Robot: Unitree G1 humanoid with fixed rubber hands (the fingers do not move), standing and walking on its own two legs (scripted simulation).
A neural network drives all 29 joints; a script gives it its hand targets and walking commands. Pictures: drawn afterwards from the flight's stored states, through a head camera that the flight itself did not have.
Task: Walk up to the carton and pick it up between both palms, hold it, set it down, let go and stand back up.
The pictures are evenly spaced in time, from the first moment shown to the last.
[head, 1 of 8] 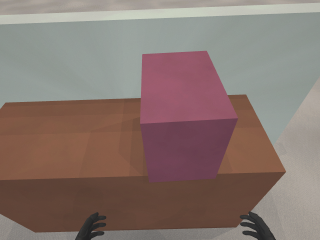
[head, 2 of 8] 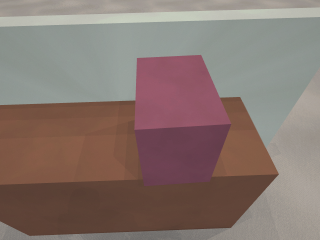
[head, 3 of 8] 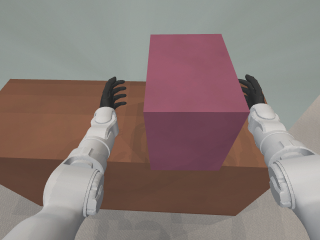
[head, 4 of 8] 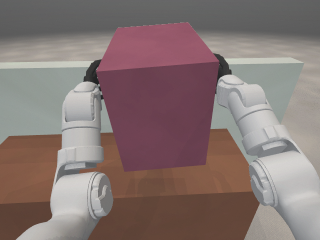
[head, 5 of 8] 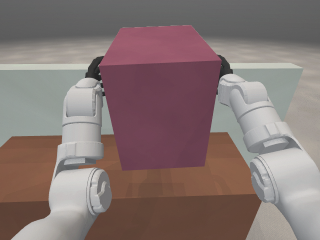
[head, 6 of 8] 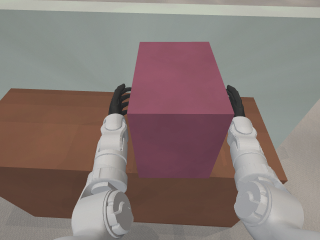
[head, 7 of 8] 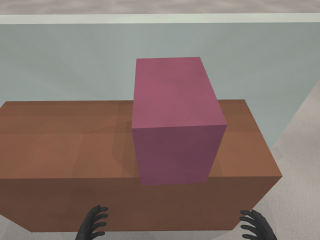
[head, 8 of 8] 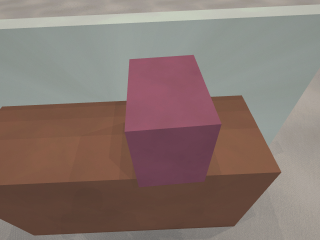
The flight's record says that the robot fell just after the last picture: no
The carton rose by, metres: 0.29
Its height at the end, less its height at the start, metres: +0.00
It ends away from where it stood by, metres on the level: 0.03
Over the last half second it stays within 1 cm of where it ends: yes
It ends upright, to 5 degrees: yes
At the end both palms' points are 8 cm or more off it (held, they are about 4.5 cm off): yes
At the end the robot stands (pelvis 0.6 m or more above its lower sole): yes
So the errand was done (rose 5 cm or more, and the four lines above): yes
